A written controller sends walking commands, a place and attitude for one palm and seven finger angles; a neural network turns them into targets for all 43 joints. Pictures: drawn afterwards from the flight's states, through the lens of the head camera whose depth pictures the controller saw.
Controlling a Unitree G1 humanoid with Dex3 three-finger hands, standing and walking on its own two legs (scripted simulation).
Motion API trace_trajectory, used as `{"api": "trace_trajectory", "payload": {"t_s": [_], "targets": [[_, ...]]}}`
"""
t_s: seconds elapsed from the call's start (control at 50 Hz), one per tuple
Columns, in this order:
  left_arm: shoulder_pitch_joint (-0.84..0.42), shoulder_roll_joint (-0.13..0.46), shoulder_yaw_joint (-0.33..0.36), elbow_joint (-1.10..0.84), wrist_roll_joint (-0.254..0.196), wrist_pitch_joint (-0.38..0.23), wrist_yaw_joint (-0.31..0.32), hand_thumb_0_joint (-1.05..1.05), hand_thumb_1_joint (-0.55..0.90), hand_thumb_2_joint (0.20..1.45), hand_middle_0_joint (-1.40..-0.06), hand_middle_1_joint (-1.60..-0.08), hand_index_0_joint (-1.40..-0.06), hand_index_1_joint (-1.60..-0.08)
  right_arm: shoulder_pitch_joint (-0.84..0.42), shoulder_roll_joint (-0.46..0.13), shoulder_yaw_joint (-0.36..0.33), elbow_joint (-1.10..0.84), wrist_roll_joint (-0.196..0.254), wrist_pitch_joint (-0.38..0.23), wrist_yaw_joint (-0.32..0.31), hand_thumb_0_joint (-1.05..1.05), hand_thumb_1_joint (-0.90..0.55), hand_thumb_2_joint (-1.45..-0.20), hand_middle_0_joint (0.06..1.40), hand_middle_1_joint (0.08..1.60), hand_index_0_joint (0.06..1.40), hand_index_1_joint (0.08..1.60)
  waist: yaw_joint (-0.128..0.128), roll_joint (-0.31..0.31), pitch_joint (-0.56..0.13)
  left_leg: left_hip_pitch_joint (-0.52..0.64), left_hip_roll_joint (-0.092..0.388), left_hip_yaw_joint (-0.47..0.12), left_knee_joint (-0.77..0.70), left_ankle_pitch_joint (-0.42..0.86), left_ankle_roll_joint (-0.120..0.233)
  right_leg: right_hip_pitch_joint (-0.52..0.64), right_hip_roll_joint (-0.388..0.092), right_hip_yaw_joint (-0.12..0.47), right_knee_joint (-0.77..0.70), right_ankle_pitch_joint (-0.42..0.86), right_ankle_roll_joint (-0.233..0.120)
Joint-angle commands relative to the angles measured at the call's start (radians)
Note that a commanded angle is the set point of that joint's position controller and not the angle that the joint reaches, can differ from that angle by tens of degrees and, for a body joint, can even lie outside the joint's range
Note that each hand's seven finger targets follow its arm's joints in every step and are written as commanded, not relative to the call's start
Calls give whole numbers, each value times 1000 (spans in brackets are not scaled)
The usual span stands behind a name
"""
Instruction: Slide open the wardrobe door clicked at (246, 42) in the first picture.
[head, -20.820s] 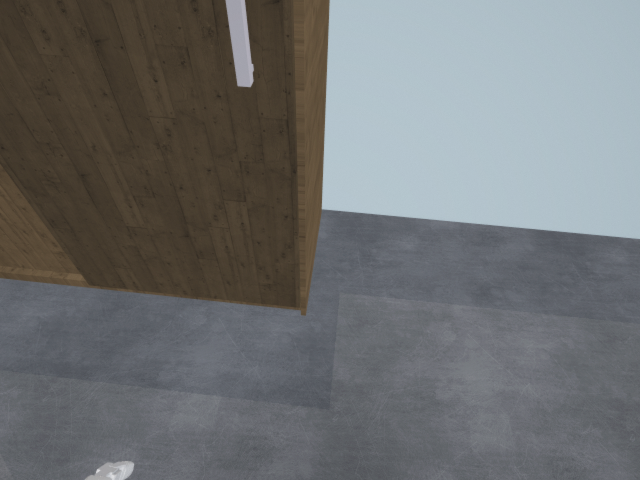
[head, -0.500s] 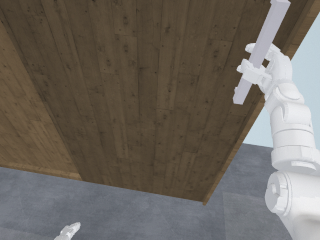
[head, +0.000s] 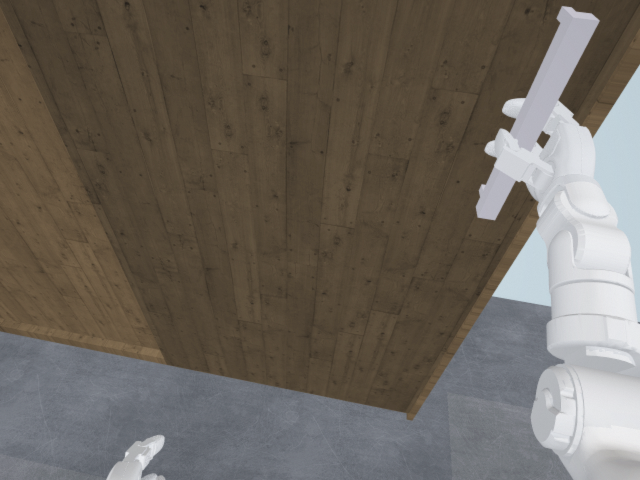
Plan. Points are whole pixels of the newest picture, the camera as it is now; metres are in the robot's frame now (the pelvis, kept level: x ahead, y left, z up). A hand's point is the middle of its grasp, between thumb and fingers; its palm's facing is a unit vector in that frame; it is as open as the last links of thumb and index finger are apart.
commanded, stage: grip the handle and tug to test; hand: right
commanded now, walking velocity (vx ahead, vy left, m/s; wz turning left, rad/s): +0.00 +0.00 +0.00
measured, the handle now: (521, 125) +0.49 -0.19 +0.25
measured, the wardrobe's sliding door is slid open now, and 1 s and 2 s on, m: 0.00 0.00 0.11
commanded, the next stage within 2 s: tug the door sideways, standing still in 0.24 s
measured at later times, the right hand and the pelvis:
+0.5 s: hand (506, 154) +0.44 -0.16 +0.24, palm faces +0.12 +0.99 +0.02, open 6.0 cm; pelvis +0.04 +0.00 +0.00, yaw -1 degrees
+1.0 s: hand (499, 157) +0.44 -0.16 +0.23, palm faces +0.18 +0.98 -0.11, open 6.2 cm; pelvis +0.00 +0.00 -0.01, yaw -3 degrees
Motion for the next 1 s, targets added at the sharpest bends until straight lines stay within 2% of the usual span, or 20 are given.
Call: {"api": "trace_trajectory", "payload": {"t_s": [0.0,0.16,0.22,0.24,0.26,0.28,0.32,0.34,0.36,0.46,0.5,0.58,0.66,0.84,0.86,0.88,0.9,0.92,0.96,0.98], "targets": [[-116,123,40,-161,1,-32,1,0,900,900,-200,-300,-200,-300,-412,-218,-39,-322,22,-49,31,0,-900,-900,450,1400,450,1400,-50,64,-312,40,-12,1,-15,544,2,228,41,26,13,364,-66],[-164,118,40,-197,1,-11,-10,0,900,900,-200,-300,-200,-300,-208,-217,-78,-501,39,25,29,0,-900,-900,450,1400,450,1400,-85,56,-358,104,-10,7,6,674,4,260,37,18,25,497,-61],[-183,112,37,-209,0,-4,-14,0,900,900,-200,-300,-200,-300,-168,-207,-81,-599,45,57,25,0,-900,-900,450,1400,450,1400,-88,59,-369,109,-10,9,16,718,2,277,34,20,27,546,-59],[-195,108,37,-214,-1,-3,-13,0,900,900,-200,-300,-200,-300,-154,-171,-53,-618,46,71,27,0,-900,-900,450,1400,450,1400,-85,42,-364,102,-10,8,16,724,1,283,35,16,30,553,-59],[-193,111,37,-212,0,-2,-14,0,900,900,-200,-300,-200,-300,-128,-175,-61,-612,53,80,25,0,-900,-900,450,1400,450,1400,-86,78,-351,107,-12,12,12,739,-3,277,36,14,34,555,-61],[-197,113,37,-210,0,1,-14,0,900,900,-200,-300,-200,-300,-127,-211,-90,-635,51,90,21,0,-900,-900,450,1400,450,1400,-89,72,-357,115,-8,9,15,751,-3,272,34,15,29,555,-60],[-210,106,34,-219,1,4,-15,0,900,900,-200,-300,-200,-300,-103,-197,-87,-686,50,108,20,0,-900,-900,450,1400,450,1400,-93,49,-366,118,-9,10,24,775,-2,284,36,15,35,593,-59],[-214,102,31,-212,2,2,-15,0,900,900,-200,-300,-200,-300,-156,-117,-8,-696,51,116,24,0,-900,-900,450,1400,450,1400,-74,38,-354,95,-8,12,22,775,-4,294,39,14,40,602,-59],[-211,103,36,-206,-1,-2,-14,0,900,900,-200,-300,-200,-300,-191,-115,-1,-692,58,118,17,0,-900,-900,450,1400,450,1400,-66,68,-348,88,-10,14,17,768,-6,299,35,13,47,590,-60],[-175,104,39,-141,11,-13,-1,0,900,900,-200,-300,-200,-300,-423,-41,88,-586,31,141,-17,0,-900,-900,450,1400,450,1400,-13,26,-312,0,-17,12,3,704,-1,326,42,23,63,565,-62],[-172,97,39,-132,15,-14,-1,0,900,900,-200,-300,-200,-300,-466,-5,114,-577,20,139,-27,0,-900,-900,450,1400,450,1400,-9,0,-349,-4,-15,15,21,716,3,339,48,34,75,596,-61],[-167,90,40,-120,22,-18,-3,0,900,900,-200,-300,-200,-300,-528,66,173,-553,20,105,-33,0,-900,-900,450,1400,450,1400,4,44,-367,-14,-16,21,24,684,3,354,46,55,76,589,-62],[-164,84,38,-105,24,-25,-5,0,900,900,-200,-300,-200,-300,-572,140,236,-483,18,71,-30,0,-900,-900,450,1400,450,1400,17,55,-341,-48,-18,25,18,618,5,363,44,69,73,547,-59],[-141,68,35,-74,29,-59,-18,0,900,900,-200,-300,-200,-300,-747,266,338,-377,16,17,-37,0,-900,-900,450,1400,450,1400,45,11,-380,-144,-24,26,33,523,11,414,38,107,96,529,-43],[-134,73,38,-71,31,-66,-19,0,900,900,-200,-300,-200,-300,-774,261,338,-389,21,2,-39,0,-900,-900,450,1400,450,1400,44,35,-400,-130,-24,28,31,517,11,416,37,112,94,524,-45],[-133,148,52,-75,36,-55,-10,0,900,900,-200,-300,-200,-300,-675,-261,50,-314,-67,-145,-92,0,-900,-900,450,1400,450,1400,-17,30,-313,-207,8,-9,32,394,-51,324,-46,116,137,524,-91],[-122,109,46,-60,47,-43,-12,0,900,900,-200,-300,-200,-300,-609,-88,160,-231,-76,-206,-93,0,-900,-900,450,1400,450,1400,-11,48,-288,-173,12,2,52,362,-52,291,-46,123,125,460,-85],[-123,96,47,-70,43,-49,-14,0,900,900,-200,-300,-200,-300,-621,8,232,-262,-62,-259,-80,0,-900,-900,450,1400,450,1400,4,28,-305,-194,7,16,84,323,-52,322,-71,132,116,417,-83],[-114,115,63,-84,41,-56,-3,0,900,900,-200,-300,-200,-300,-662,-34,228,-312,-52,-329,-79,0,-900,-900,450,1400,450,1400,18,-62,-369,-265,-21,25,236,169,-45,421,-152,229,97,381,-126],[-126,112,64,-85,43,-54,0,0,900,900,-200,-300,-200,-300,-683,-48,224,-303,-42,-344,-80,0,-900,-900,450,1400,450,1400,25,-112,-354,-315,-34,6,333,-21,-39,421,-221,314,61,345,-169]]}}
